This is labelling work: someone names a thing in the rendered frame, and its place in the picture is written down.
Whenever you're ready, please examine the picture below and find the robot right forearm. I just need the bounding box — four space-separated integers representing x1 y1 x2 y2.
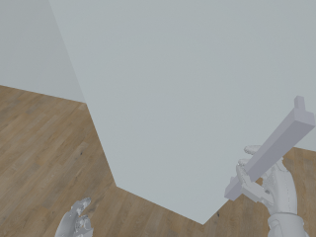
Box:
268 212 310 237

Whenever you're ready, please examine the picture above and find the right robot hand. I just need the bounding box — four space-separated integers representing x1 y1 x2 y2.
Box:
236 145 297 215

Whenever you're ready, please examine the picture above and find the fridge door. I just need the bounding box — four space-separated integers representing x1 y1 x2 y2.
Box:
48 0 316 225

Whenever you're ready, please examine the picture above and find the handle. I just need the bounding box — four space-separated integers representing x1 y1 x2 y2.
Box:
224 95 316 201

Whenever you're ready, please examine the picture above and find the left robot hand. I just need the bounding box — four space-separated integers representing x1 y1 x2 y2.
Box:
54 197 94 237

